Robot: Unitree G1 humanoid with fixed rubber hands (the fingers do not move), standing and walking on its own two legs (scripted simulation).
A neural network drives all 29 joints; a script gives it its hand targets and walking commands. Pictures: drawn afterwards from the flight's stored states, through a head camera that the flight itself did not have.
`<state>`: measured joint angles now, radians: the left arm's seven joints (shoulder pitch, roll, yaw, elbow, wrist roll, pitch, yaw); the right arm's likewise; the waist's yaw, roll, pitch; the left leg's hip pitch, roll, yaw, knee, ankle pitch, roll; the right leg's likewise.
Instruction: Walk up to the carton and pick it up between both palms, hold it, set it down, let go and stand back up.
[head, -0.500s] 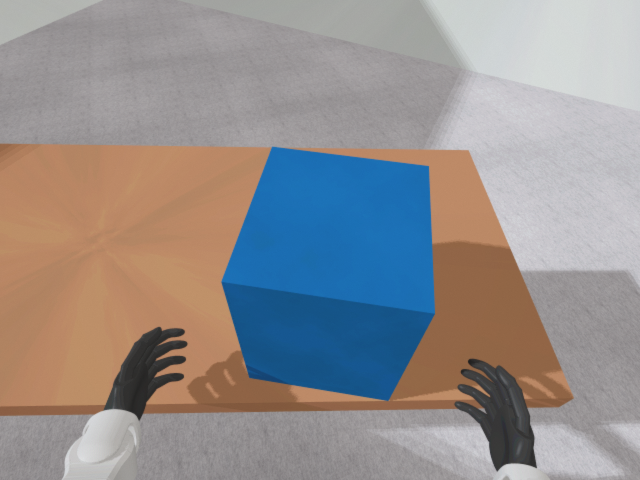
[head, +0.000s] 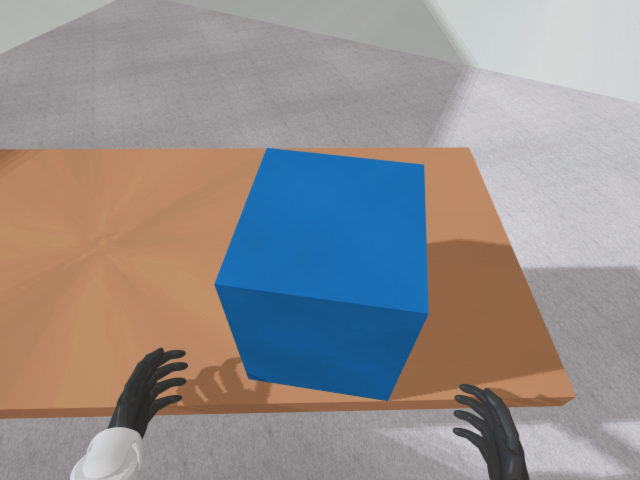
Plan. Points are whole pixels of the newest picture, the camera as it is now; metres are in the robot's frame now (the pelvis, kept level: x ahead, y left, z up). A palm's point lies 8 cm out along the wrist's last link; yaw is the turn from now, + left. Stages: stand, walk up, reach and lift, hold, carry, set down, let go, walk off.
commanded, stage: set down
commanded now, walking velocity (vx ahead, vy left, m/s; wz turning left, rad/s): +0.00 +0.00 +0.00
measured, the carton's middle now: (329, 279) +0.35 +0.00 +0.03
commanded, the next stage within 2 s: let go in 0.70 s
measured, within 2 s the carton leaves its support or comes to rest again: neither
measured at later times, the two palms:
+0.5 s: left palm (134, 417) +0.19 +0.23 -0.02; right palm (509, 466) +0.15 -0.20 -0.04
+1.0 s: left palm (134, 417) +0.19 +0.23 -0.02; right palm (511, 465) +0.15 -0.21 -0.04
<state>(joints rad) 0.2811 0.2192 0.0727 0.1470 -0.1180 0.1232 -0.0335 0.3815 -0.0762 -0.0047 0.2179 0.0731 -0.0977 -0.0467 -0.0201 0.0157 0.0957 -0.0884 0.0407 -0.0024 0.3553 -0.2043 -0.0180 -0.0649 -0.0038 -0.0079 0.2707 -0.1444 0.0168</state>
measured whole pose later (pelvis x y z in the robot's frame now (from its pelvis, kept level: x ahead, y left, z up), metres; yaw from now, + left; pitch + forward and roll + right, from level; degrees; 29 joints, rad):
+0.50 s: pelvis -0.01 +0.00 +0.00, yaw +0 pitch -5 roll -1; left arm 0.21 0.21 0.07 0.23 -0.06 0.15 -0.04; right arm 0.31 -0.13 -0.01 0.34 0.03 -0.15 0.02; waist -0.02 0.02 0.07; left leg -0.08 0.04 0.01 0.36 -0.19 -0.02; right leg -0.06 0.00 0.00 0.28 -0.14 0.01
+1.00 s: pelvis -0.02 +0.00 +0.00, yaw -1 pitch -6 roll -1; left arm 0.15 0.21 0.07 0.30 -0.02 0.18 -0.03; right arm 0.21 -0.15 -0.01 0.44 0.01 -0.11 0.06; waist -0.02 0.02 0.06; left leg -0.07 0.05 0.02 0.36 -0.18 -0.02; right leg -0.06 0.00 0.00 0.29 -0.16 0.01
